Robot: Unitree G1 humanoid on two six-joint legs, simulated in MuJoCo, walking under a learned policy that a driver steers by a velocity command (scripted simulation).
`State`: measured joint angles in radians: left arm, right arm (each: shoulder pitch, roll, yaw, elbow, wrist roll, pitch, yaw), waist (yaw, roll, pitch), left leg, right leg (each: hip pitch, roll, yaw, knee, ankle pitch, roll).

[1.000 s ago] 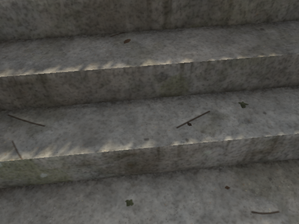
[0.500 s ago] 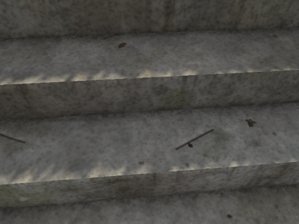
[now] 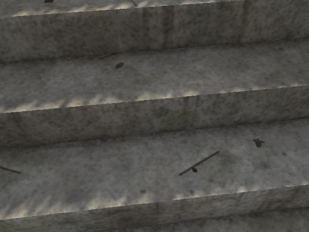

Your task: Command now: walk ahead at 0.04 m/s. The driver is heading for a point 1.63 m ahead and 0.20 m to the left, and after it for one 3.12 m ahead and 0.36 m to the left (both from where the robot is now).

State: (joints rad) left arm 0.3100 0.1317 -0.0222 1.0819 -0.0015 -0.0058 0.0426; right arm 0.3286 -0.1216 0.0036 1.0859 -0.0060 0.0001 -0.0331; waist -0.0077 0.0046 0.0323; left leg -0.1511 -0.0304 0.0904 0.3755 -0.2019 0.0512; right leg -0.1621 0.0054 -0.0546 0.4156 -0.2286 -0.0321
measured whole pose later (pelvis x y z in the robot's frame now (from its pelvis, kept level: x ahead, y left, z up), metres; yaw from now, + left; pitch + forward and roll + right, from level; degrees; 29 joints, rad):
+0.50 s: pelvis +0.00 -0.02 +0.00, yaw +0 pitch +0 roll +0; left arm 0.23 0.16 0.01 1.03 0.01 0.01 0.04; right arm 0.26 -0.17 -0.03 1.08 -0.01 0.01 -0.04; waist -0.01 -0.01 0.02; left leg -0.19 0.00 0.07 0.39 -0.20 0.01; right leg -0.18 0.04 -0.07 0.39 -0.22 -0.07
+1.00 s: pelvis +0.00 -0.04 +0.00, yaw +0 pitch +0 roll +0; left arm 0.25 0.16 0.02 1.01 0.01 0.02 0.04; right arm 0.28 -0.17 -0.04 1.12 0.00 0.00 -0.04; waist -0.02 -0.01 0.03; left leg -0.20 0.03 0.06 0.40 -0.20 -0.01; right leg -0.17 0.07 -0.07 0.36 -0.20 -0.09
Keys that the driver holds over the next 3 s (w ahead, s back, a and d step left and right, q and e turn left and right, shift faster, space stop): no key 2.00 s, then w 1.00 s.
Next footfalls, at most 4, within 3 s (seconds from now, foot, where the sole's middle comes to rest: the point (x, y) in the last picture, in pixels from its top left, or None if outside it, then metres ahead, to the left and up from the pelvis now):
2.58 left None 0.31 0.18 -0.60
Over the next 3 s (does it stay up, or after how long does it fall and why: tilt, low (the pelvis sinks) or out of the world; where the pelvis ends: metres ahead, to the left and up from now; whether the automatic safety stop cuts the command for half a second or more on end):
stays up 0.33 0.13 0.18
